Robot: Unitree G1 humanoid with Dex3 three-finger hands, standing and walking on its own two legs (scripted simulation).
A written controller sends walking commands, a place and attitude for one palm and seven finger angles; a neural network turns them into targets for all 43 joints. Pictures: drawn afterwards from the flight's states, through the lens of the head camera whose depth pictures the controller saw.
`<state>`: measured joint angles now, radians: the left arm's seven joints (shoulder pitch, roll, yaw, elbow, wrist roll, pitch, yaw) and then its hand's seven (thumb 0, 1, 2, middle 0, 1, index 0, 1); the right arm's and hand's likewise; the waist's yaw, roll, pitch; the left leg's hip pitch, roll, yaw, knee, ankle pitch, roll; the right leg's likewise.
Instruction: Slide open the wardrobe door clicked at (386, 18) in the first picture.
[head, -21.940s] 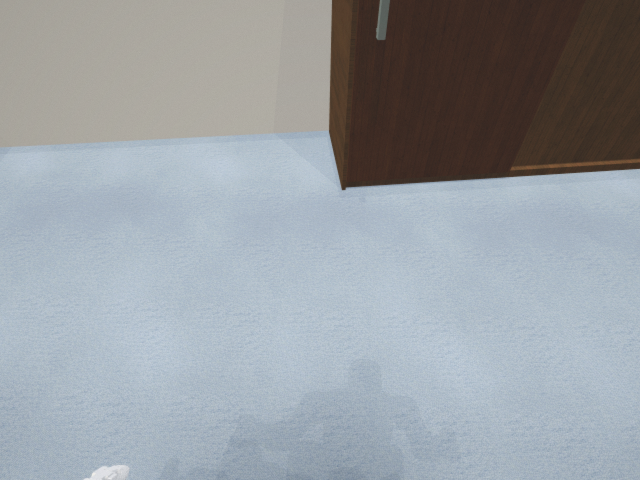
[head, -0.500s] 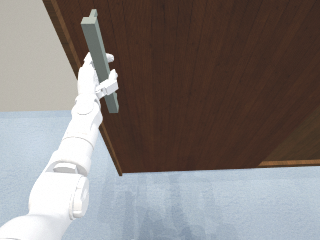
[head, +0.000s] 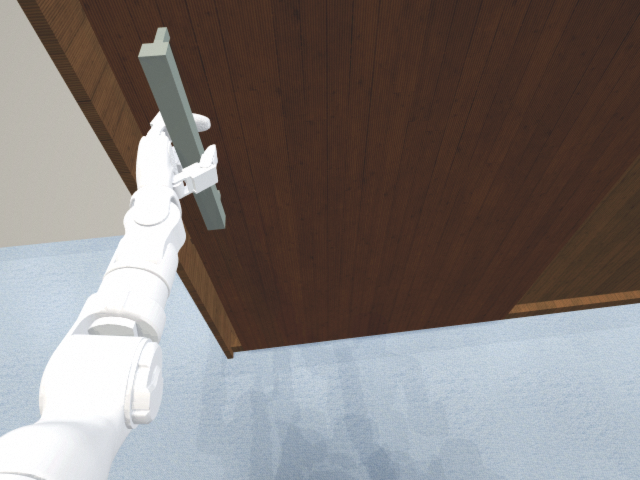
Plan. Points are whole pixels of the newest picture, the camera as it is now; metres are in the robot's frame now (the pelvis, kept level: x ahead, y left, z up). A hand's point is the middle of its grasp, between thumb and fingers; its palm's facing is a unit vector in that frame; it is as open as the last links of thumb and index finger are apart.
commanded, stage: step sideways, sliding the door along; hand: left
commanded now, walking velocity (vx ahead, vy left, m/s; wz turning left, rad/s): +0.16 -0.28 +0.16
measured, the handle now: (193, 143) +0.52 +0.18 +0.13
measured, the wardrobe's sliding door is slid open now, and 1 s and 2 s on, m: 0.04 0.15 0.53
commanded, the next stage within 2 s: none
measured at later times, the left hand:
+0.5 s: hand (220, 165) +0.48 +0.14 +0.13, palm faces +0.37 -0.92 -0.12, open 6.3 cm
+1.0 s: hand (300, 157) +0.49 +0.03 +0.12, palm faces +0.50 -0.85 -0.17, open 6.8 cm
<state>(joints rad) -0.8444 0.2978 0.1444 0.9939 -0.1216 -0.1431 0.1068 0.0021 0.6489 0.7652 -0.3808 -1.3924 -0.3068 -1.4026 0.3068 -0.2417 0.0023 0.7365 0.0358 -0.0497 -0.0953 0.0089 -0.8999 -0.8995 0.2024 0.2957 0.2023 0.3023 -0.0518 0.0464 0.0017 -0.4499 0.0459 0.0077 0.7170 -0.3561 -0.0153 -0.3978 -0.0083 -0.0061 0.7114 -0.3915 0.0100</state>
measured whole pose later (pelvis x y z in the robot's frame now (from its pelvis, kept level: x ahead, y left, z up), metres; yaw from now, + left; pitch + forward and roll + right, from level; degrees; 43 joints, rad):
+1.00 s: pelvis +0.16 -0.25 +0.01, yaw +14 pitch -1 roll +1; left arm -0.46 0.21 0.14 0.28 -0.12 -0.09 0.12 0.00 0.61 0.84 -0.45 -1.36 -0.22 -1.40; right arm 0.07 -0.20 -0.01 0.60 0.05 -0.12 -0.03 0.01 -0.90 -0.90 0.20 0.30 0.20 0.30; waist 0.10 0.10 0.25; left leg -0.27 0.20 0.00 0.88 -0.48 -0.09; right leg -0.36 0.00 -0.11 0.65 -0.28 -0.07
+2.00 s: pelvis +0.16 -0.49 +0.02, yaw +2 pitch -1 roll -3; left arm -0.31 0.16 0.02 0.19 -0.06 -0.11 0.10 0.02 0.67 0.73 -0.39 -1.30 -0.21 -1.39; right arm 0.19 -0.20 -0.02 0.63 0.00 -0.06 -0.04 0.01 -0.90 -0.90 0.20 0.30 0.20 0.30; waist 0.05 0.09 0.17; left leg -0.20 0.25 0.15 0.49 -0.24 -0.10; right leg -0.47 -0.01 0.00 0.91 -0.38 0.04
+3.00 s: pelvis +0.23 -0.84 +0.01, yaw +9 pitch -1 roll -1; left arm -0.55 0.46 0.37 0.52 -0.10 -0.11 0.10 -0.08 0.57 0.84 -0.39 -1.24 -0.13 -1.40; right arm 0.14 -0.22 -0.02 0.62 0.04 -0.08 -0.01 0.01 -0.90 -0.90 0.20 0.30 0.20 0.30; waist 0.12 0.06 0.26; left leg -0.14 0.30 0.14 0.59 -0.32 -0.13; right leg -0.39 0.00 -0.09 0.63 -0.20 0.03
